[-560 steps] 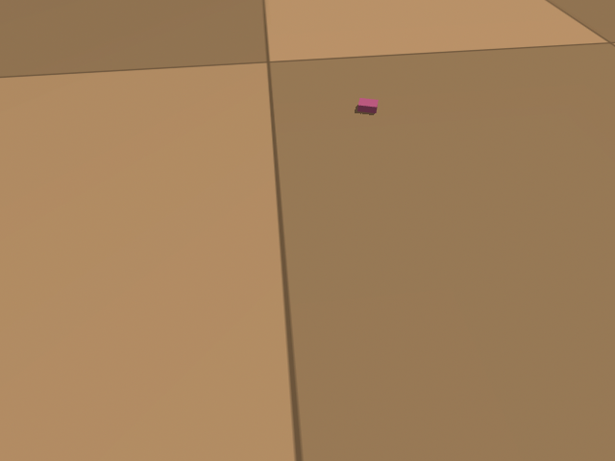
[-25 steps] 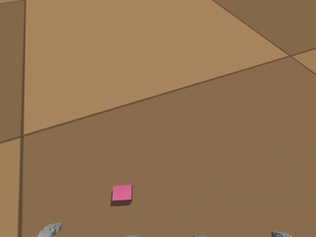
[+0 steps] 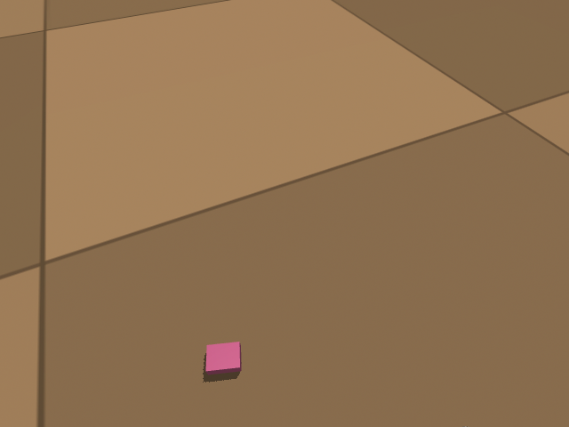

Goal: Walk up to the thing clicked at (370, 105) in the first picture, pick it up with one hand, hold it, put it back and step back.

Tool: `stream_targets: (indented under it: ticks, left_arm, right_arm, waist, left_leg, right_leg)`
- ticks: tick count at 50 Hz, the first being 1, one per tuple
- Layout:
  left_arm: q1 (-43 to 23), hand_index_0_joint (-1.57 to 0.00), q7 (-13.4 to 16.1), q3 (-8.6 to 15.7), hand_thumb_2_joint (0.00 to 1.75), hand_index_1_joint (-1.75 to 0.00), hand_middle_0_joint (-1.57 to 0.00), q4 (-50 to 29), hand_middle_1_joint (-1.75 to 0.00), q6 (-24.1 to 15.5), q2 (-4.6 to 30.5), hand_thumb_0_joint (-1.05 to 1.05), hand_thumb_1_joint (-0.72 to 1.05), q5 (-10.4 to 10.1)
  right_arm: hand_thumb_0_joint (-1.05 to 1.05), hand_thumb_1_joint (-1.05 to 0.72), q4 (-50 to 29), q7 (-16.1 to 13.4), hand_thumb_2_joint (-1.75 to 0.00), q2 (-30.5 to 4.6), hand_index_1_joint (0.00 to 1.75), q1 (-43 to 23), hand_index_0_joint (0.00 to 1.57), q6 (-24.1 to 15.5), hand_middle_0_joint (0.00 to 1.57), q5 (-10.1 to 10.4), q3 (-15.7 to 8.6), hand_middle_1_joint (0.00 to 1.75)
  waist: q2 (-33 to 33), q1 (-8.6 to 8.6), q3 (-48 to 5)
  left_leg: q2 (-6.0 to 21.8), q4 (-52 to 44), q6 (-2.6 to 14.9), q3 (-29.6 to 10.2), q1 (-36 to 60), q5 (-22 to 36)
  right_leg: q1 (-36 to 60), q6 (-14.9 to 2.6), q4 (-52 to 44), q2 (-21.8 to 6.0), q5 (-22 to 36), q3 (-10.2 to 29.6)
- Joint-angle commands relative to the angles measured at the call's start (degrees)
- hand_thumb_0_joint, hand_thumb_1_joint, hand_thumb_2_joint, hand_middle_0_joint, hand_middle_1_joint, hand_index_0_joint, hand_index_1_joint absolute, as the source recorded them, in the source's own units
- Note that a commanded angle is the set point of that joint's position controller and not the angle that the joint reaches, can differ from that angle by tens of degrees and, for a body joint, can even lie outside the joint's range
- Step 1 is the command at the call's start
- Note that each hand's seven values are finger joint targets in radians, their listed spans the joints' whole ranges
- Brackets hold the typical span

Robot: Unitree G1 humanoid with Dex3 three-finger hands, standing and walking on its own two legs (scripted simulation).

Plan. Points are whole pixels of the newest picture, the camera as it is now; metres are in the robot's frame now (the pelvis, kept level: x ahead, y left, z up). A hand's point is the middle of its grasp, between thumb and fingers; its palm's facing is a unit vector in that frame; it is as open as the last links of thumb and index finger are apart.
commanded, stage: walk up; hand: left
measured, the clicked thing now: (224, 358) +0.44 +0.24 -0.76
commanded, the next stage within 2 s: none
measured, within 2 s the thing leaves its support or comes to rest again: neither
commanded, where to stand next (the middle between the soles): +0.06 -0.01 m, yaw +2 degrees
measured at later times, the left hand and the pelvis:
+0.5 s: hand out of the picture +0.07 +0.25 -0.15, palm faces -0.02 -0.94 -0.33, open 7.4 cm; pelvis +0.00 -0.01 +0.01, yaw +0 degrees
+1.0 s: hand out of the picture +0.09 +0.25 -0.16, palm faces +0.01 -0.93 -0.37, open 7.4 cm; pelvis -0.01 -0.01 +0.00, yaw +0 degrees
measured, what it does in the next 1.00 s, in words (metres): stands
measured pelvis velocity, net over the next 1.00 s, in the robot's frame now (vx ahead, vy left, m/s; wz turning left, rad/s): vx -0.01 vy -0.01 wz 0.00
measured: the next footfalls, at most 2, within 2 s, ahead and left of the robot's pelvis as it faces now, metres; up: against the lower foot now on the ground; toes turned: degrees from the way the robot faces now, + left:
left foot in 1.52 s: -0.03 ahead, +0.11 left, +0.00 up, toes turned +5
right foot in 1.82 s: +0.11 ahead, -0.14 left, +0.00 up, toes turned +3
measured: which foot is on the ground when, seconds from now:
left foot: down 0.00-1.00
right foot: down 0.00-1.00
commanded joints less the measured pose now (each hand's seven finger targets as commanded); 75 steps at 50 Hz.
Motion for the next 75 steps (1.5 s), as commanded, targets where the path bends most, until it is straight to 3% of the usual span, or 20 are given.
stream_targets:
  ticks: [1, 7, 41, 42, 43, 47, 50, 54, 56, 57, 58, 59, 60, 62, 63, 66, 69, 72, 74, 75]
  left_arm:
    - [-3.82, -0.2, 0.97, 2.52, 0.9, -0.3, -0.2, -3.01, -0.3, -1.97, 12.92, 0.0, 0.9, -0.03]
    - [-4.4, -0.2, 0.93, 2.27, 0.9, -0.3, -0.2, -1.43, -0.3, -1.9, 12.56, 0.0, 0.9, 0.16]
    - [-5.53, -0.2, 1.3, 2.12, 0.9, -0.3, -0.2, 0.58, -0.3, -1.82, 12.72, 0.0, 0.9, 0.09]
    - [-5.93, -0.2, 1.75, 3.71, 0.9, -0.3, -0.2, -0.71, -0.3, -1.04, 15.7, 0.0, 0.9, -0.43]
    - [-4.27, -0.2, 2.09, 3.79, 0.9, -0.3, -0.2, -1.3, -0.3, -0.68, 15.35, 0.0, 0.9, -0.65]
    - [-4.2, -0.2, 2.07, 4.05, 0.9, -0.3, -0.2, -5.06, -0.3, 0.47, 13.82, 0.0, 0.9, -0.89]
    - [-3.26, -0.2, 2.01, 3.84, 0.9, -0.3, -0.2, -6.82, -0.3, 1.63, 12.86, 0.0, 0.9, -0.53]
    - [5.13, -0.2, 1.41, 5.22, 0.9, -0.3, -0.2, -6.75, -0.3, 2.88, 13.0, 0.0, 0.9, 0.03]
    - [6.09, -0.2, 1.23, 5.96, 0.9, -0.3, -0.2, -7.06, -0.3, 2.38, 13.75, 0.0, 0.9, 0.44]
    - [5.13, -0.2, 1.35, 6.76, 0.9, -0.3, -0.2, -8.71, -0.3, 1.33, 17.63, 0.0, 0.9, 1.36]
    - [1.04, -0.2, 1.66, 7.44, 0.9, -0.3, -0.2, -10.95, -0.3, 0.31, 21.75, 0.0, 0.9, 1.95]
    - [-1.62, -0.2, 2.35, 7.78, 0.9, -0.3, -0.2, -13.11, -0.3, -0.22, 23.86, 0.0, 0.9, 2.3]
    - [-4.24, -0.2, 2.96, 7.81, 0.9, -0.3, -0.2, -13.55, -0.3, -0.57, 22.36, 0.0, 0.9, 1.93]
    - [-7.61, -0.2, 2.76, 6.63, 0.9, -0.3, -0.2, -14.5, -0.3, -1.46, 16.78, 0.0, 0.9, 2.21]
    - [-5.44, -0.2, 2.3, 6.19, 0.9, -0.3, -0.2, -14.35, -0.3, -2.01, 15.16, 0.0, 0.9, 2.77]
    - [3.68, -0.2, 0.42, 8.03, 0.9, -0.3, -0.2, -14.28, -0.3, -2.51, 18.21, 0.0, 0.9, 3.28]
    - [10.01, -0.2, -0.37, 8.76, 0.9, -0.3, -0.2, -13.57, -0.3, -2.35, 19.2, 0.0, 0.9, 2.53]
    - [6.97, -0.2, -1.25, 8.29, 0.9, -0.3, -0.2, -15.89, -0.3, -1.91, 18.96, 0.0, 0.9, 2.26]
    - [3.02, -0.2, -1.86, 7.1, 0.9, -0.3, -0.2, -17.86, -0.3, -1.25, 17.25, 0.0, 0.9, 1.71]
    - [3.32, -0.2, -1.9, 6.01, 0.9, -0.3, -0.2, -18.76, -0.3, -1.0, 13.58, 0.0, 0.9, 1.81]
  right_arm:
    - [0.0, -0.9, -2.7, -0.98, -0.9, -12.56, 0.3, -3.11, 0.2, -1.99, 0.2, 0.31, -2.28, 0.3]
    - [0.0, -0.9, -0.65, -1.01, -0.9, -12.45, 0.3, -3.86, 0.2, -1.94, 0.2, 0.16, -2.11, 0.3]
    - [0.0, -0.9, 1.77, -1.46, -0.9, -12.73, 0.3, -4.01, 0.2, -1.87, 0.2, 0.29, -1.88, 0.3]
    - [0.0, -0.9, 1.66, -1.57, -0.9, -15.68, 0.3, -4.59, 0.2, -0.71, 0.2, 0.58, -2.83, 0.3]
    - [0.0, -0.9, 0.79, -1.72, -0.9, -15.33, 0.3, -4.03, 0.2, -0.36, 0.2, 0.96, -3.09, 0.3]
    - [0.0, -0.9, -2.42, -1.68, -0.9, -15.47, 0.3, -2.99, 0.2, 0.73, 0.2, 1.21, -4.26, 0.3]
    - [0.0, -0.9, -5.31, -1.84, -0.9, -16.93, 0.3, -4.75, 0.2, 1.79, 0.2, 0.87, -5.3, 0.3]
    - [0.0, -0.9, -10.95, -1.61, -0.9, -17.45, 0.3, -10.58, 0.2, 2.67, 0.2, -0.38, -6.15, 0.3]
    - [0.0, -0.9, -12.11, -1.42, -0.9, -15.8, 0.3, -10.63, 0.2, 3.3, 0.2, -0.34, -5.97, 0.3]
    - [0.0, -0.9, -12.7, -1.38, -0.9, -13.25, 0.3, -9.67, 0.2, 3.56, 0.2, 0.19, -5.29, 0.3]
    - [0.0, -0.9, -12.77, -1.7, -0.9, -11.73, 0.3, -7.73, 0.2, 4.04, 0.2, -0.32, -4.7, 0.3]
    - [0.0, -0.9, -13.07, -1.9, -0.9, -12.75, 0.3, -4.66, 0.2, 4.44, 0.2, -0.83, -5.29, 0.3]
    - [0.0, -0.9, -12.08, -1.77, -0.9, -14.2, 0.3, -2.79, 0.2, 4.37, 0.2, -0.41, -5.77, 0.3]
    - [0.0, -0.9, -9.28, -1.25, -0.9, -15.41, 0.3, 3.27, 0.2, 3.29, 0.2, 0.32, -6.59, 0.3]
    - [0.0, -0.9, -8.86, -0.95, -0.9, -15.21, 0.3, 3.31, 0.2, 2.59, 0.2, 0.12, -6.14, 0.3]
    - [0.0, -0.9, -10.83, 0.69, -0.9, -17.1, 0.3, 1.07, 0.2, 0.57, 0.2, -0.77, -6.14, 0.3]
    - [0.0, -0.9, -12.62, 0.74, -0.9, -15.59, 0.3, -2.71, 0.2, -1.1, 0.2, -1.23, -5.31, 0.3]
    - [0.0, -0.9, -11.02, 0.68, -0.9, -13.53, 0.3, 4.32, 0.2, -2.7, 0.2, -1.14, -5.2, 0.3]
    - [0.0, -0.9, -8.02, -0.09, -0.9, -13.28, 0.3, 13.67, 0.2, -3.67, 0.2, -1.1, -6.27, 0.3]
    - [0.0, -0.9, -7.25, -0.84, -0.9, -15.11, 0.3, 18.62, 0.2, -4.12, 0.2, -1.5, -7.36, 0.3]
  waist:
    - [-2.63, -0.43, -4.91]
    - [-1.18, -0.52, -2.89]
    - [-1.33, -0.8, -7.22]
    - [-1.59, -0.41, -1.16]
    - [-1.49, -0.36, -3.85]
    - [1.04, -0.64, -12.76]
    - [4.95, -0.43, -11.55]
    - [8.85, 3.14, -9.62]
    - [2.31, 3.65, -7.11]
    - [-9.83, 3.86, -4.02]
    - [-12.47, 2.05, -2.16]
    - [-11.78, 1.32, -3.39]
    - [-8.61, -0.31, -3.82]
    - [-3.86, -2.4, -5.96]
    - [-6.05, -0.67, -7.95]
    - [-13.04, 4.64, -5.7]
    - [-10.57, 7.11, -0.85]
    - [-11.76, 3.04, -2.2]
    - [-7.2, -3.15, -4.93]
    - [-0.06, -5.63, -6.88]
  left_leg:
    - [7.83, -6.32, 0.09, -8.0, 5.46, 3.54]
    - [8.01, -9.42, -0.15, -8.75, 3.35, -2.94]
    - [8.69, -7.48, -0.24, -7.46, 7.2, 9.72]
    - [8.72, -2.94, 0.23, -7.97, 3.25, 22.71]
    - [9.02, -0.98, 0.77, -7.14, 4.9, 27.07]
    - [10.97, 1.86, 4.06, -7.79, 6.19, 30.87]
    - [14.04, 0.9, 7.8, -11.36, 0.58, 23.64]
    - [19.95, -0.06, 12.07, -15.86, -12.67, 13.14]
    - [11.83, 11.71, 6.55, -11.14, -14.04, 7.76]
    - [0.87, 23.67, 0.81, -7.34, -17.48, -5.36]
    - [-5.41, 36.55, -1.79, -10.45, -19.14, -23.75]
    - [-4.35, 45.65, -2.06, -15.44, -17.83, -26.58]
    - [-2.85, 49.53, -2.03, -17.73, -16.9, -22.58]
    - [-1.91, 45.36, -2.9, -14.87, -15.08, -14.43]
    - [-0.87, 39.62, -3.12, -12.57, -15.07, -13.51]
    - [-1.22, 28.14, -3.46, -7.85, -24.06, -18.94]
    - [0.06, 19.27, -3.3, -6.29, -24.06, -20.21]
    - [0.77, 8.4, -1.43, -1.95, -10.53, -16.7]
    - [-1.02, -3.65, -0.2, 2.12, 8.0, -3.93]
    - [1.9, -6.71, 1.05, -4.12, 19.39, -4.97]
  right_leg:
    - [-3.44, -2.65, -6.81, -6.75, 7.7, 6.24]
    - [-3.87, -2.41, -8.87, -6.26, 4.42, 5.97]
    - [-0.91, -1.61, -9.15, -6.72, 13.1, 4.77]
    - [-4.79, -1.83, -3.57, -6.99, 25.22, 4.81]
    - [-4.35, -2.03, -1.76, -6.76, 27.71, 3.63]
    - [-2.78, -3.29, 7.71, -4.92, 23.51, 2.08]
    - [-5.22, -4.21, 16.34, -2.51, 12.13, 0.92]
    - [-2.62, -4.5, 25.29, -0.8, -13.27, -0.51]
    - [-4.87, -6.09, 12.45, -4.75, -3.08, 4.46]
    - [-8.79, -8.55, -2.54, -14.99, 5.5, 20.34]
    - [-12.99, -13.2, -6.24, -22.04, 11.87, 28.27]
    - [-17.61, -18.84, -5.75, -26.07, 15.12, 31.4]
    - [-18.13, -18.15, -5.02, -24.33, 12.81, 28.15]
    - [-11.86, -11.76, -3.54, -14.59, -0.71, 14.94]
    - [-7.56, -9.87, -5.26, -12.37, -13.55, 13.63]
    - [6.06, -12.17, -8.79, -14.92, -29.36, 20.48]
    - [8.39, -13.15, -9.64, -15.74, -19.59, 18.43]
    - [0.71, -12.12, -7.44, -13.06, -8.72, 10.2]
    - [-10.96, -8.86, 1.67, -8.93, -9.78, 2.2]
    - [-21.23, -6.24, 12.74, -5.54, -12.65, -1.84]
